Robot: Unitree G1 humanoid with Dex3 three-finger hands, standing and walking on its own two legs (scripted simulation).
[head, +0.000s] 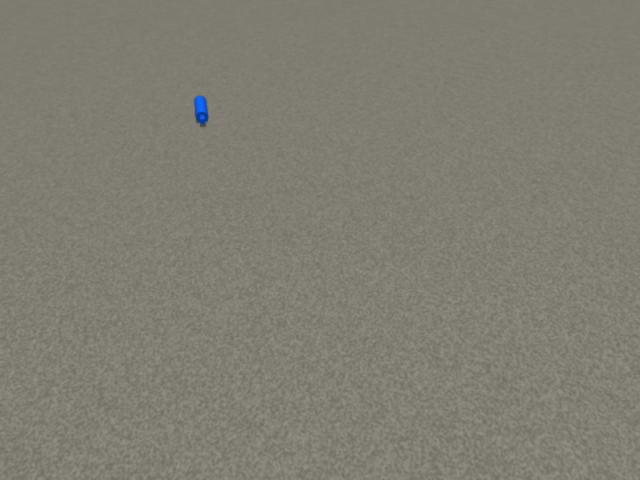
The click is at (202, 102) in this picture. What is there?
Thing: lying bottle
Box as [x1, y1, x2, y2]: [194, 95, 207, 123]
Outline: 199,95 196,96 194,99 196,118 201,123 204,123 207,119 206,104 204,97
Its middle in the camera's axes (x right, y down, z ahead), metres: -0.69 -0.75 +2.27
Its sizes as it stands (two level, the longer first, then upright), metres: 0.232 0.069 0.069
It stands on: the floor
